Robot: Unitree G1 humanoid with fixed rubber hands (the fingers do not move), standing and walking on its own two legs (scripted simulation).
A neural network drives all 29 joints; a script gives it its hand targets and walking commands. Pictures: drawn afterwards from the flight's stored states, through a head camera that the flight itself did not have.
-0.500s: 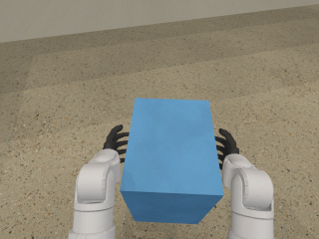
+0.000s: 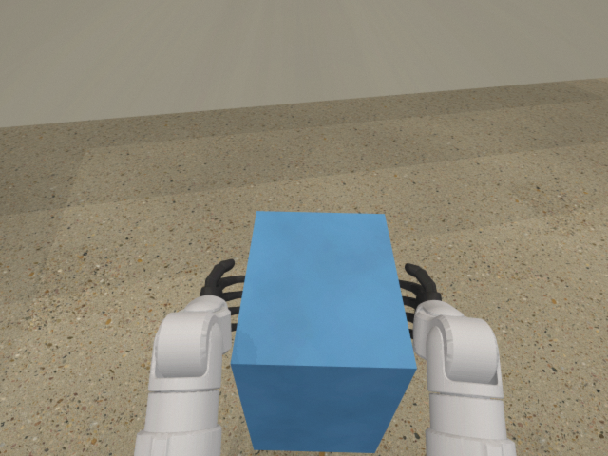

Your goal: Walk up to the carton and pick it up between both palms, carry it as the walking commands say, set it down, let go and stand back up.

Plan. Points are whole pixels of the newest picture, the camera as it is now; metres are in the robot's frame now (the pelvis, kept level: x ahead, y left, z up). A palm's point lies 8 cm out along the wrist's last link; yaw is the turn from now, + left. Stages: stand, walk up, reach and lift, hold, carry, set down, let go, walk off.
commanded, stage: carry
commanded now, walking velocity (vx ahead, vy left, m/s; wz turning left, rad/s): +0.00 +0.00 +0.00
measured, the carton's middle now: (317, 335) +0.30 +0.00 +0.01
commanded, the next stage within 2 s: none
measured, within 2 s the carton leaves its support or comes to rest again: neither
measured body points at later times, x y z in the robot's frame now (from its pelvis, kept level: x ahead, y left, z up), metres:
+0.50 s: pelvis +0.01 +0.00 +0.00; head +0.00 +0.01 +0.45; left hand +0.31 +0.14 +0.05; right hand +0.31 -0.13 +0.05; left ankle +0.01 +0.09 -0.73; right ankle +0.06 -0.11 -0.73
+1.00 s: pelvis +0.01 +0.01 +0.00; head +0.00 +0.01 +0.45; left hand +0.31 +0.15 +0.04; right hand +0.31 -0.12 +0.04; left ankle +0.01 +0.09 -0.73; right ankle +0.06 -0.11 -0.73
